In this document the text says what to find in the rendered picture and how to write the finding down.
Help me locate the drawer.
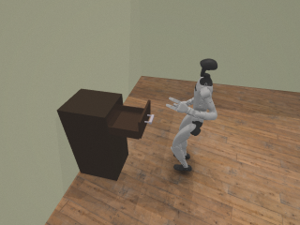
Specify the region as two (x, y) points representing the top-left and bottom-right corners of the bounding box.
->
(106, 99), (151, 140)

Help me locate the robot left upper arm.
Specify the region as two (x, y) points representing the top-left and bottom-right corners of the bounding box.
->
(200, 86), (218, 120)

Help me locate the cabinet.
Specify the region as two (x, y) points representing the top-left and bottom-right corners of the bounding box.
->
(57, 88), (128, 181)

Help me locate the left robot forearm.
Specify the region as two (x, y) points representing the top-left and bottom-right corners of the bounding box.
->
(186, 107), (218, 121)

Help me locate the robot left hand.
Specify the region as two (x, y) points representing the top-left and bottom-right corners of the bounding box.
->
(166, 97), (188, 113)

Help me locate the handle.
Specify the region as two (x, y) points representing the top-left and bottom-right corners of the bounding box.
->
(144, 114), (155, 125)

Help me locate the left robot thigh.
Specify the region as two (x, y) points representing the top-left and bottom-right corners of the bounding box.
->
(172, 122), (201, 149)

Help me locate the robot left shin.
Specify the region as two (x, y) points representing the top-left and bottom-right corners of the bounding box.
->
(171, 146), (188, 168)

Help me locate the right robot forearm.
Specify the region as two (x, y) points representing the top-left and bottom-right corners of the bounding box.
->
(187, 97), (194, 106)

